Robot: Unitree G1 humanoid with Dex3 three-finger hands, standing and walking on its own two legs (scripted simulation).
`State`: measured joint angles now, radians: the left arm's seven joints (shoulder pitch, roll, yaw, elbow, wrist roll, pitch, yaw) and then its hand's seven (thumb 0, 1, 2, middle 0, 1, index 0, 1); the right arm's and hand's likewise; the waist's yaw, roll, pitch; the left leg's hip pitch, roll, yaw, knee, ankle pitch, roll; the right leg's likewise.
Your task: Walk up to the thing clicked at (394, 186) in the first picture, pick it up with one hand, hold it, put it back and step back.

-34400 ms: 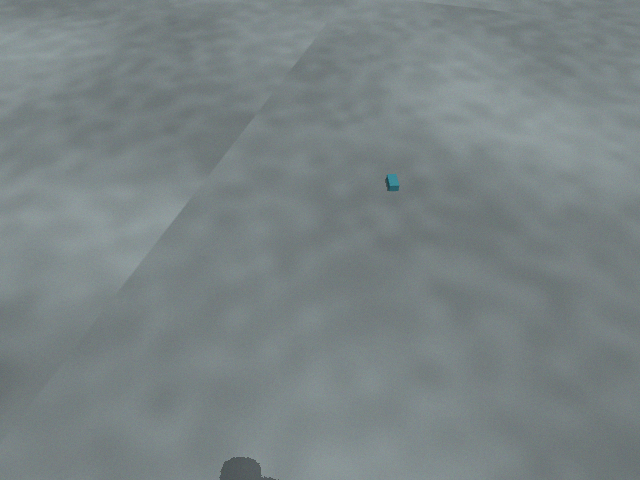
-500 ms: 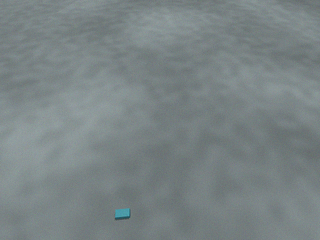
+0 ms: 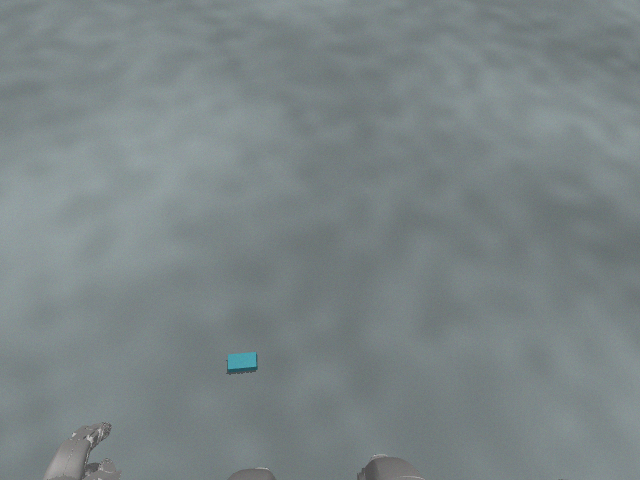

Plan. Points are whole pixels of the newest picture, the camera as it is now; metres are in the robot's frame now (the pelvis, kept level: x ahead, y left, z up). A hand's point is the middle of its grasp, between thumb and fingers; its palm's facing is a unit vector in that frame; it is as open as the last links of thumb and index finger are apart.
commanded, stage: step back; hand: left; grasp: from above
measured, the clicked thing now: (242, 362) +0.47 +0.21 -0.74
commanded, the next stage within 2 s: none
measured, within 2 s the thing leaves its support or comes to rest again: neither
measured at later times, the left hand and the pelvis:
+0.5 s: hand out of the picture -0.01 +0.23 -0.13, palm faces -0.07 -0.91 -0.40, open 7.3 cm; pelvis -0.11 -0.02 +0.01, yaw -4 degrees
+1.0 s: hand out of the picture -0.16 +0.27 -0.14, palm faces -0.03 -0.92 -0.39, open 7.3 cm; pelvis -0.26 +0.00 +0.01, yaw -3 degrees
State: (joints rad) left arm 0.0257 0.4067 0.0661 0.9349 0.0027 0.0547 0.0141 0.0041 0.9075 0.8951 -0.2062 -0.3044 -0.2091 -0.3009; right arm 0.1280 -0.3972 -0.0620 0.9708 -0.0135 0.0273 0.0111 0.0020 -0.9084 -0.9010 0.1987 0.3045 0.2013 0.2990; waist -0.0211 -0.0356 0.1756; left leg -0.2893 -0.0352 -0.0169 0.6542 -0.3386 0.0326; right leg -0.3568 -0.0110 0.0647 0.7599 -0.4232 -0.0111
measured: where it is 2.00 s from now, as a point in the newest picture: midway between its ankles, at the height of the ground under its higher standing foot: outside the picture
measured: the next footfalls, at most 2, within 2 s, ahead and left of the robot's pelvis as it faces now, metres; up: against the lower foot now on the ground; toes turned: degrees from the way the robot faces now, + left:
right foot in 0.34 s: -0.06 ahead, -0.13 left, +0.00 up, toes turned -2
left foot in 0.72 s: -0.16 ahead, +0.11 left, +0.00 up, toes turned -2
